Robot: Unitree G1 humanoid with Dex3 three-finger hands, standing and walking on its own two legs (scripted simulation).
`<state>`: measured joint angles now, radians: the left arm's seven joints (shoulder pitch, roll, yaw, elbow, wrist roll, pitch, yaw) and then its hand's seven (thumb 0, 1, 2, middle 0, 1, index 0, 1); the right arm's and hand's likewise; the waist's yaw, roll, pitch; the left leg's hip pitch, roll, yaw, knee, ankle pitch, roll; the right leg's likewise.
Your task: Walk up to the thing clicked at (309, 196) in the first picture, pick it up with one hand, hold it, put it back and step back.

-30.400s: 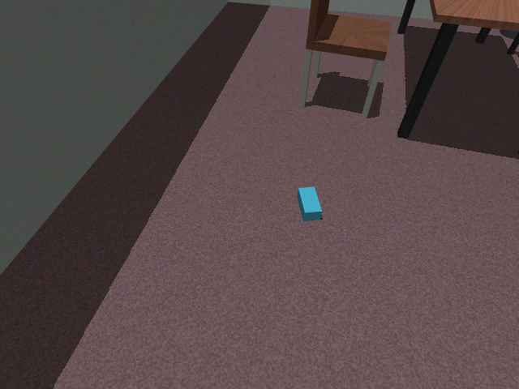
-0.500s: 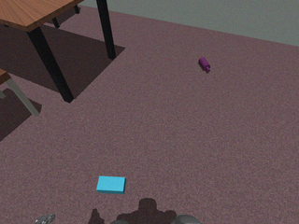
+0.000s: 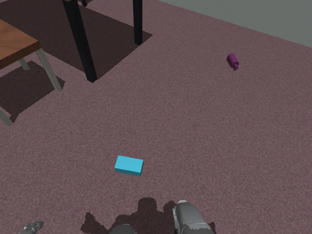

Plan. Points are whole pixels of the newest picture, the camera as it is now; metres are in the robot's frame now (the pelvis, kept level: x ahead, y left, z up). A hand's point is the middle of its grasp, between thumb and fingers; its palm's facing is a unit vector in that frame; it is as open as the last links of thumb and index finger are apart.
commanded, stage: walk up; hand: left
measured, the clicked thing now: (129, 165) +0.56 +0.13 -0.70
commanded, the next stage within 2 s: stand in 1.44 s
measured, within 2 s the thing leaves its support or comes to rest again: neither
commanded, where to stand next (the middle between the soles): +0.16 -0.06 m, yaw -7 degrees
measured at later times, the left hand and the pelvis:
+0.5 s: hand out of the picture +0.06 +0.22 -0.10, palm faces -0.09 -0.90 -0.44, open 7.4 cm; pelvis +0.00 -0.06 +0.03, yaw -6 degrees
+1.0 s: hand (80, 229) +0.16 +0.21 -0.13, palm faces -0.09 -0.92 -0.37, open 7.4 cm; pelvis +0.03 -0.04 +0.02, yaw -5 degrees
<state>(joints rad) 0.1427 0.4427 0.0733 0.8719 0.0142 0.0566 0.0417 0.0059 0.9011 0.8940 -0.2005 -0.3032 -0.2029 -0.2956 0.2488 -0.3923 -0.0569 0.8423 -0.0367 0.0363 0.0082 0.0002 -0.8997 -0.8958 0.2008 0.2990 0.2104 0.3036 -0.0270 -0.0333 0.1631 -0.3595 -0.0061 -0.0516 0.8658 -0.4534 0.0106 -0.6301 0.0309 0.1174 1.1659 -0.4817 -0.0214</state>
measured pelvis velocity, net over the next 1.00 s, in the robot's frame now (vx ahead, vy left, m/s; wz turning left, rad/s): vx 0.03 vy -0.04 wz -0.09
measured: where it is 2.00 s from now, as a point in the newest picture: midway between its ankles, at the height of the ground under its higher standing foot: outside the picture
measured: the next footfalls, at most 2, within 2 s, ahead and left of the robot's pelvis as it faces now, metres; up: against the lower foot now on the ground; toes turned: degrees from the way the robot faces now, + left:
right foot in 0.34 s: +0.06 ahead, -0.15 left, +0.00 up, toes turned -6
left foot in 0.76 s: +0.15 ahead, +0.07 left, +0.00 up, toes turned -5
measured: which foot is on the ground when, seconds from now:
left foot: down 0.00-0.34, up 0.36-0.74, down 0.76-1.00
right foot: up 0.00-0.32, down 0.34-1.00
